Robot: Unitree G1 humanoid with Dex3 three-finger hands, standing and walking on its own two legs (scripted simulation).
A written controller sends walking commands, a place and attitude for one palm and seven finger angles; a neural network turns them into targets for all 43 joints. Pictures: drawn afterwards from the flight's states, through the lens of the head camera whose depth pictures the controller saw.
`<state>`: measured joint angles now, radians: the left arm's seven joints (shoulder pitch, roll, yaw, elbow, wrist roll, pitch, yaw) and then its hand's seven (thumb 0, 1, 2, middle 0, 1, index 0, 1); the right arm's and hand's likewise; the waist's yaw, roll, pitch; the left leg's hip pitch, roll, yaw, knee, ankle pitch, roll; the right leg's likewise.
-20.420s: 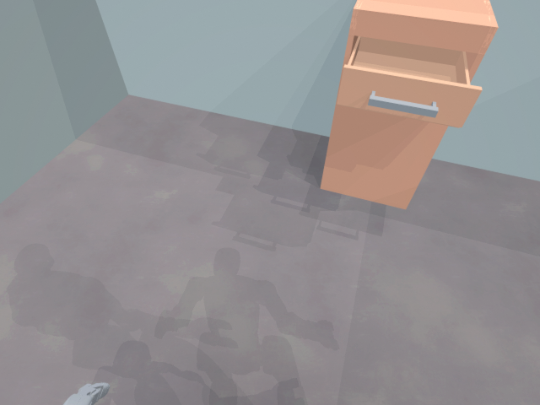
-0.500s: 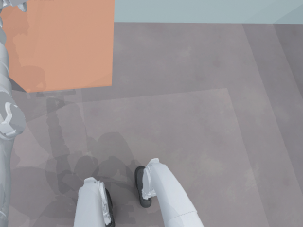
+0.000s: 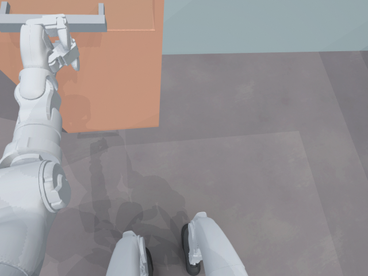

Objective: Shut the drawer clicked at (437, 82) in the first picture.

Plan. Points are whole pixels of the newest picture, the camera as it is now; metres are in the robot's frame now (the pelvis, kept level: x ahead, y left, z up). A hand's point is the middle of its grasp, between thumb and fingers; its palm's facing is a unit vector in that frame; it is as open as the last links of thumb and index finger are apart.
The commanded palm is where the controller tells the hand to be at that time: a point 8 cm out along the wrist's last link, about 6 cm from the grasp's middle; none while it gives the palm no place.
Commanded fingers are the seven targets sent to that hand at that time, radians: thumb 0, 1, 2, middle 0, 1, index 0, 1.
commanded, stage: draw the hand back to the body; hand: left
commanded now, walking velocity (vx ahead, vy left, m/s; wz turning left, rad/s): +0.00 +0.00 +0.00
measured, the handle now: (54, 15) +0.64 +0.18 +0.05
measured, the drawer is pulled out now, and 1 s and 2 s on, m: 0.00 0.00 0.00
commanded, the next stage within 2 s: step back with the hand held close in 1.32 s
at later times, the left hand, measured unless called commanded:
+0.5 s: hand (16, 107) +0.39 +0.18 +0.14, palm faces +0.00 -0.99 -0.11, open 3.3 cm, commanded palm +0.35 +0.24 +0.16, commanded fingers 0.00 0.90 0.90 -1.40 -1.60 -1.40 -1.60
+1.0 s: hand out of the picture +0.24 +0.23 +0.24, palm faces +0.36 -0.87 -0.34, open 3.3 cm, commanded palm +0.19 +0.28 +0.26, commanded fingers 0.00 0.90 0.90 -1.40 -1.60 -1.40 -1.60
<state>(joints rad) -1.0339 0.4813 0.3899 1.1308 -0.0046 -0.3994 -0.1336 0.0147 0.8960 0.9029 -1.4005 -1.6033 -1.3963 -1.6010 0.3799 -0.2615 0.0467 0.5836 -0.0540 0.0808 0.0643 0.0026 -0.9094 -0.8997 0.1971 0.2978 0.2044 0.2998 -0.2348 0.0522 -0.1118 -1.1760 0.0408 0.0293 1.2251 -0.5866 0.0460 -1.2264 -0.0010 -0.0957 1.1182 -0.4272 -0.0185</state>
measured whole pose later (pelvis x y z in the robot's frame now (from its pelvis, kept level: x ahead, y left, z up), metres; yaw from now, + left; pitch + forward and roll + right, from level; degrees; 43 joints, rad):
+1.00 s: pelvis +0.03 +0.00 +0.11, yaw +3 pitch -3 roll -1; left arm 0.35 0.30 0.18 -0.29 -0.05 -0.04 0.08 0.01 0.90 0.90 -1.40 -1.60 -1.40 -1.60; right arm 0.18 -0.22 0.06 0.58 0.00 -0.03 -0.06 0.01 -0.91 -0.90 0.20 0.30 0.21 0.30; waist 0.05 0.08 0.01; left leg -0.05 -0.02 0.02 0.40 -0.30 0.04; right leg -0.13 -0.01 -0.08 0.40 -0.22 -0.01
